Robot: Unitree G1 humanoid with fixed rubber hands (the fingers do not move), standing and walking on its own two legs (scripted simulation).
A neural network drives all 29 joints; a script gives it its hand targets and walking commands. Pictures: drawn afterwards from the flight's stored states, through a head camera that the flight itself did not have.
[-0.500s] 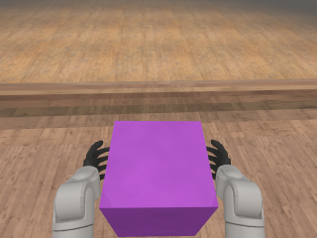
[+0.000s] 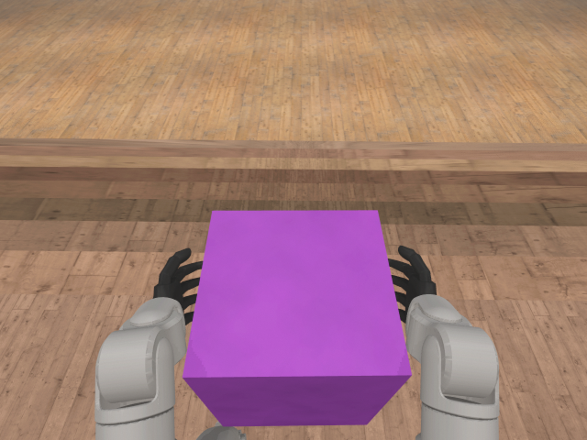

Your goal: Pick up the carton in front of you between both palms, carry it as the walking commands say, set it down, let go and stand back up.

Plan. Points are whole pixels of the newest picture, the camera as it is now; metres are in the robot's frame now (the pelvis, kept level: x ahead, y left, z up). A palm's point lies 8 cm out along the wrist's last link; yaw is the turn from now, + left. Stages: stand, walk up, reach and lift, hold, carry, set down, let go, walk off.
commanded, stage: carry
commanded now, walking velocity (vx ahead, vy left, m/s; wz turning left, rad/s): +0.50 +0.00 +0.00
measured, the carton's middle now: (295, 325) +0.28 +0.01 +0.01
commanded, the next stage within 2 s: none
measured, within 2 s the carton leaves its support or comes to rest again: neither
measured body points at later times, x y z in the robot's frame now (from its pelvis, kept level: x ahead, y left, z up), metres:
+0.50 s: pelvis +0.32 +0.03 -0.01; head +0.35 +0.04 +0.44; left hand +0.66 +0.16 +0.07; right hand +0.64 -0.14 +0.09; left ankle +0.30 +0.08 -0.75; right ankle +0.39 -0.13 -0.67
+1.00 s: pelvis +0.61 -0.05 -0.02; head +0.71 -0.05 +0.42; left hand +0.99 +0.12 +0.05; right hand +1.01 -0.18 +0.05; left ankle +0.66 +0.12 -0.68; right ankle +0.61 -0.06 -0.75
